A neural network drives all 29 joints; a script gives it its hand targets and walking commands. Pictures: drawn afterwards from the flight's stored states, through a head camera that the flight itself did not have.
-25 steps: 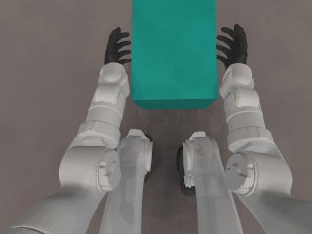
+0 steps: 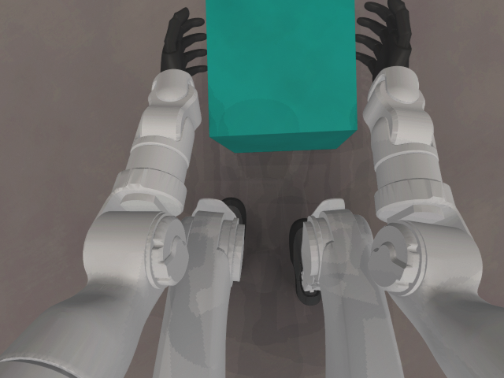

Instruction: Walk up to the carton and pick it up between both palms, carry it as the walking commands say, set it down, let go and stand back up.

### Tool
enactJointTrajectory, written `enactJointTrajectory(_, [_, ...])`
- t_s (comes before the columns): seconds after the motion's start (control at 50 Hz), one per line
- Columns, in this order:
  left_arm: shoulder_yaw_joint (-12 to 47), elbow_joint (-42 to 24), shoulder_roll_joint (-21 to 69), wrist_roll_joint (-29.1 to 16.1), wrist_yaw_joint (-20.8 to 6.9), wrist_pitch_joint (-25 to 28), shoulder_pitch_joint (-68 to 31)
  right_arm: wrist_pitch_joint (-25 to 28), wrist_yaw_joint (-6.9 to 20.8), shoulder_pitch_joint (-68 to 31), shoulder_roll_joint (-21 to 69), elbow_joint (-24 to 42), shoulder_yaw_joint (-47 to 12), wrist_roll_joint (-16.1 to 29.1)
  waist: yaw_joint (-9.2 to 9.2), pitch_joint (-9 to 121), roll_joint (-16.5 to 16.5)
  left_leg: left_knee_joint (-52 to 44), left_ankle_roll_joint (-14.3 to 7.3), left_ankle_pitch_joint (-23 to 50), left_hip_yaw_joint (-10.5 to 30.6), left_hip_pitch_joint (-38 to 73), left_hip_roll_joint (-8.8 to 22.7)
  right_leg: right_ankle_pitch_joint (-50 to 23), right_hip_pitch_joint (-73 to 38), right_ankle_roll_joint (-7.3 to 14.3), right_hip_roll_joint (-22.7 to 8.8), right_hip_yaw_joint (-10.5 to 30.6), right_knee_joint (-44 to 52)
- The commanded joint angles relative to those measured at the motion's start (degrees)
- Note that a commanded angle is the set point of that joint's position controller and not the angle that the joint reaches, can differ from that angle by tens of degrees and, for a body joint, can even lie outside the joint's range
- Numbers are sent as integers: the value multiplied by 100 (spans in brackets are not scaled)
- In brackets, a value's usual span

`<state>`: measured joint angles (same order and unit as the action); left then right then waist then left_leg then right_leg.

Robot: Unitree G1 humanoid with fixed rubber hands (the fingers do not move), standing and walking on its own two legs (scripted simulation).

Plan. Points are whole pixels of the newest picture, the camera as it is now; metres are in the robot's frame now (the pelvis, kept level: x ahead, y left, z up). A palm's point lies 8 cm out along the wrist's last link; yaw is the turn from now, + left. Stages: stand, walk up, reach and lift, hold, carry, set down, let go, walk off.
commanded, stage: set down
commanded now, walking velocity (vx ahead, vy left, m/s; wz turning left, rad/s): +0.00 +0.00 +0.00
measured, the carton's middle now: (280, 54) +0.55 -0.02 -0.26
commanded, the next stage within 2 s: none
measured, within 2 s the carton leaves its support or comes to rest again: rests again in 1.98 s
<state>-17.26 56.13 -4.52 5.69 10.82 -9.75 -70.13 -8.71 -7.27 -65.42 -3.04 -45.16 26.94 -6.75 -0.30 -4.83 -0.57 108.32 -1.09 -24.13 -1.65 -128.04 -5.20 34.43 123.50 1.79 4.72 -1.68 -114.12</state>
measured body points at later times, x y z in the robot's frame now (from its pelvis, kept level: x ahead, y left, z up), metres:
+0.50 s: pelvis +0.00 +0.00 -0.04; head +0.36 -0.01 +0.23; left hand +0.53 +0.13 -0.22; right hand +0.52 -0.16 -0.21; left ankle +0.14 +0.09 -0.40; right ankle +0.09 -0.10 -0.40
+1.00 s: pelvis -0.01 +0.00 -0.05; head +0.35 -0.01 +0.22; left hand +0.53 +0.13 -0.22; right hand +0.52 -0.16 -0.22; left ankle +0.14 +0.09 -0.40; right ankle +0.09 -0.10 -0.40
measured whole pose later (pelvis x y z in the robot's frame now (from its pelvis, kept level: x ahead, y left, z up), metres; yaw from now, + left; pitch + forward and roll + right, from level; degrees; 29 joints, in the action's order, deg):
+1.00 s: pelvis -0.01 +0.00 -0.05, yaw -1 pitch +38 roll +0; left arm -15.2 61.0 -10.4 2.7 7.1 -8.6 -78.3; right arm -8.8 -5.7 -72.6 -7.1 -49.6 23.1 -6.7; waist -0.3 -15.4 0.8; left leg 118.1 -1.1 -25.1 -2.6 -131.2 -4.1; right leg 35.6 126.6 1.8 5.4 -2.4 -124.1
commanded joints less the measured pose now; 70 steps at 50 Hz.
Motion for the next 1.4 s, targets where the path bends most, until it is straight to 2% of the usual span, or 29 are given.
enactJointTrajectory(0.0, [2238, -1137, 4153, -700, -1374, 451, -3707, 120, 1288, -3564, 4067, -82, -2780, 311, 462, 6298, 113, 419, 184, 1659, 311, 4047, -224, -1904, -1924, -206, 288, 326, 716])
enactJointTrajectory(0.1, [2424, -1089, 3989, -1063, -1316, 506, -3929, 185, 1214, -3832, 3967, -221, -3055, 562, 517, 6176, -129, 633, 98, 1519, 379, 4119, -209, -1717, -1793, -187, 276, 304, 526])
enactJointTrajectory(0.18, [2345, -665, 4023, -968, -1332, 430, -3813, 205, 1226, -4106, 3781, -148, -2993, 655, 434, 5944, 164, 740, 103, 1286, 374, 3953, -184, -1422, -1625, -131, 286, 312, 376])
enactJointTrajectory(0.2, [2299, -395, 4081, -938, -1398, 380, -3885, 143, 1259, -3846, 3750, -648, -2847, 487, 635, 5373, 20, 719, 125, 1029, 391, 3651, -166, -1296, -1554, -139, 268, 306, 394])
enactJointTrajectory(0.22, [2167, -278, 3988, -851, -1401, 366, -3712, 144, 1298, -3897, 3714, -615, -2773, 508, 494, 5202, 102, 728, 85, 883, 400, 3527, -170, -1094, -1284, -103, 291, 315, 340])
enactJointTrajectory(0.24, [2045, -411, 3898, -871, -1435, 363, -3873, 100, 1325, -3938, 3704, -677, -2705, 476, 624, 5182, -21, 812, 74, 939, 376, 3546, -151, -1099, -1358, -121, 246, 341, 397])
enactJointTrajectory(0.26, [1921, -299, 3813, -778, -1452, 348, -3808, 56, 1355, -3814, 3785, -804, -2622, 461, 447, 5047, 28, 760, 48, 771, 366, 3472, -135, -949, -1311, -102, 270, 343, 390])
enactJointTrajectory(0.28, [1916, -144, 3977, -747, -1501, 290, -3690, 44, 1395, -3853, 3805, -681, -2579, 402, 592, 4956, 1, 705, 56, 860, 372, 3414, -160, -1101, -1349, -130, 284, 253, 350])
enactJointTrajectory(0.36, [1861, -294, 4054, -787, -1556, 331, -3744, 49, 1462, -3921, 4044, -588, -2743, 521, 392, 5217, -100, 872, 56, 1152, 389, 3472, -130, -1338, -1440, -131, 258, 302, 199])
enactJointTrajectory(0.38, [1948, -511, 4080, -925, -1549, 379, -3990, 121, 1450, -4273, 3918, -229, -2864, 570, 409, 5407, -110, 922, 51, 1272, 412, 3505, -161, -1393, -1411, -140, 251, 268, 135])
enactJointTrajectory(0.54, [2186, -521, 4076, -1236, -1621, 465, -4112, 131, 1389, -4143, 4135, -334, -3033, 691, 463, 5485, -283, 1120, 30, 1331, 356, 3246, -158, -1666, -1740, -122, 261, 397, 100])
enactJointTrajectory(0.62, [1871, 38, 3833, -973, -1675, 370, -3658, 67, 1435, -3950, 4000, -650, -2735, 547, 459, 4780, -162, 1093, 10, 881, 363, 3014, -111, -1196, -1347, -135, 208, 397, 139])
enactJointTrajectory(0.64, [1775, 15, 3921, -986, -1715, 359, -3717, 53, 1448, -3955, 3904, -645, -2648, 416, 538, 4635, -231, 1031, 14, 945, 376, 2945, -144, -1212, -1167, -129, 233, 319, 176])
enactJointTrajectory(0.7, [1678, -199, 3684, -915, -1718, 435, -3874, 13, 1496, -3801, 4077, -873, -2578, 450, 420, 4669, -369, 1083, -1, 708, 311, 2702, -108, -1167, -1390, -141, 210, 411, 166])
enactJointTrajectory(0.78, [1697, -217, 3756, -1007, -1731, 447, -4008, 112, 1485, -4328, 3797, -406, -2695, 490, 343, 4640, -375, 1160, 0, 1088, 385, 2768, -128, -1407, -1131, -150, 178, 358, 59])
enactJointTrajectory(0.84, [1651, 66, 3801, -1013, -1730, 416, -3730, 123, 1443, -4062, 3607, -661, -2602, 441, 503, 4644, -286, 1194, 16, 951, 358, 2918, -122, -1221, -1297, -122, 170, 416, 164])
enactJointTrajectory(0.86, [1557, 118, 3703, -877, -1729, 417, -3721, 106, 1461, -4028, 3684, -703, -2593, 454, 332, 4371, -292, 1170, 0, 950, 377, 2695, -116, -1247, -1083, -125, 189, 448, 125])
enactJointTrajectory(0.88, [1520, 108, 3580, -899, -1739, 399, -3778, 73, 1483, -3934, 3616, -838, -2485, 352, 466, 4386, -412, 1167, -14, 762, 373, 2685, -109, -1071, -1102, -130, 168, 404, 128])
enactJointTrajectory(0.98, [1408, 206, 3530, -775, -1728, 429, -3597, 106, 1521, -3971, 3588, -851, -2444, 393, 270, 4145, -401, 1133, -35, 737, 424, 2608, -110, -1025, -853, -147, 171, 391, 95])
enactJointTrajectory(1.02, [1410, 197, 3366, -806, -1740, 425, -3794, 98, 1511, -3991, 3510, -859, -2350, 336, 415, 4060, -386, 1104, -33, 640, 422, 2662, -94, -986, -882, -138, 148, 389, 96])
enactJointTrajectory(1.04, [1371, 277, 3421, -755, -1749, 427, -3687, 100, 1519, -3911, 3597, -885, -2389, 329, 287, 4001, -380, 1129, -27, 646, 384, 2628, -93, -988, -971, -129, 145, 431, 135])
enactJointTrajectory(1.08, [1296, 362, 3467, -767, -1777, 393, -3638, 103, 1505, -3981, 3373, -809, -2329, 264, 396, 3916, -411, 1090, -49, 490, 404, 2507, -98, -882, -983, -134, 156, 414, 168])
enactJointTrajectory(1.1, [1254, 212, 3321, -745, -1762, 456, -3644, 124, 1502, -4027, 3402, -855, -2414, 357, 251, 3928, -407, 1241, -43, 617, 356, 2308, -75, -1069, -966, -130, 134, 526, 136])
enactJointTrajectory(1.12, [1316, 213, 3419, -765, -1779, 440, -3731, 135, 1512, -4009, 3370, -784, -2380, 293, 405, 4054, -430, 1193, -44, 676, 386, 2422, -86, -1138, -1020, -134, 146, 419, 99])
enactJointTrajectory(1.14, [1260, 300, 3415, -727, -1775, 438, -3643, 152, 1512, -4036, 3426, -704, -2445, 323, 253, 4161, -545, 1188, -39, 756, 414, 2573, -77, -1112, -1076, -156, 137, 408, 56])
enactJointTrajectory(1.18, [1167, 432, 3338, -698, -1770, 420, -3481, 145, 1498, -4063, 3383, -748, -2448, 364, 209, 3935, -537, 1183, -90, 660, 455, 2459, -60, -1015, -1040, -145, 117, 488, 85])
enactJointTrajectory(1.22, [1187, 385, 3256, -767, -1787, 404, -3633, 124, 1508, -4062, 3196, -764, -2351, 278, 360, 3797, -518, 1165, -69, 675, 445, 2503, -78, -992, -787, -167, 121, 412, 118])
enactJointTrajectory(1.24, [1186, 399, 3114, -675, -1760, 440, -3592, 134, 1500, -4077, 3305, -835, -2363, 312, 233, 3755, -496, 1199, -50, 616, 363, 2375, -82, -954, -912, -188, 133, 442, 135])
enactJointTrajectory(1.38, [908, 639, 3002, -518, -1784, 406, -3426, 114, 1532, -3992, 3093, -924, -2222, 242, 154, 3474, -555, 1181, -97, 429, 426, 2306, -49, -768, -750, -174, 77, 502, 102])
